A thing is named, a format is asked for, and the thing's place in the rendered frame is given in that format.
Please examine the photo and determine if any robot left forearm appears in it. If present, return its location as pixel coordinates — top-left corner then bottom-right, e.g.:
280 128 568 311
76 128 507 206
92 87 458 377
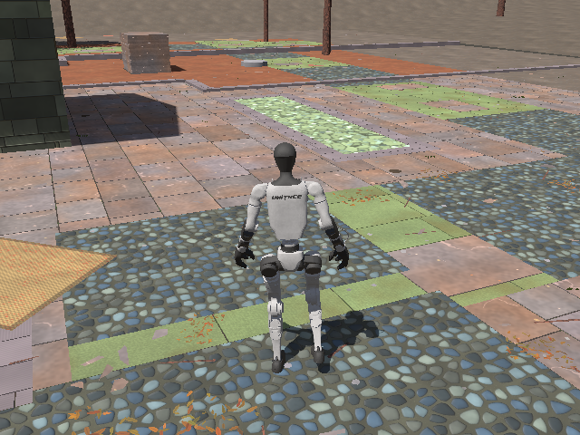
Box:
237 219 254 253

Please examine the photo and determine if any left robot hand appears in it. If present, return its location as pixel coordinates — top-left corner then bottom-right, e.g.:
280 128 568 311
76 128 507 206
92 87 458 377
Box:
234 248 255 268

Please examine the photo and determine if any right robot upper arm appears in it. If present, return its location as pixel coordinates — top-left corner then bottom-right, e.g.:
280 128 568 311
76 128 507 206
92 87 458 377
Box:
305 181 334 230

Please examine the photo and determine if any left robot upper arm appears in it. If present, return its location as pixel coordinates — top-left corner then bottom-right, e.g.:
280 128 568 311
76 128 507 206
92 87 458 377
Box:
245 183 268 233

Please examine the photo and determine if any right robot hand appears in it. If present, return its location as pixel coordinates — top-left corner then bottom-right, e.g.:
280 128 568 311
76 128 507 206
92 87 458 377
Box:
329 247 349 270

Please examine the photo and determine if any right robot shin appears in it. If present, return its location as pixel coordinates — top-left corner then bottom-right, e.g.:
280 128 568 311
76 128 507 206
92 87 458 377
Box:
308 288 322 351

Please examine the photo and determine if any robot right thigh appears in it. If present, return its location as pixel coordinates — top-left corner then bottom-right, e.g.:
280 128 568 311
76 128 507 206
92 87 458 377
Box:
303 251 322 305

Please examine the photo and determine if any robot right forearm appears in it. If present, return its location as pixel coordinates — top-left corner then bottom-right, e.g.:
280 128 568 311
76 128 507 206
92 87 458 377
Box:
325 216 345 252

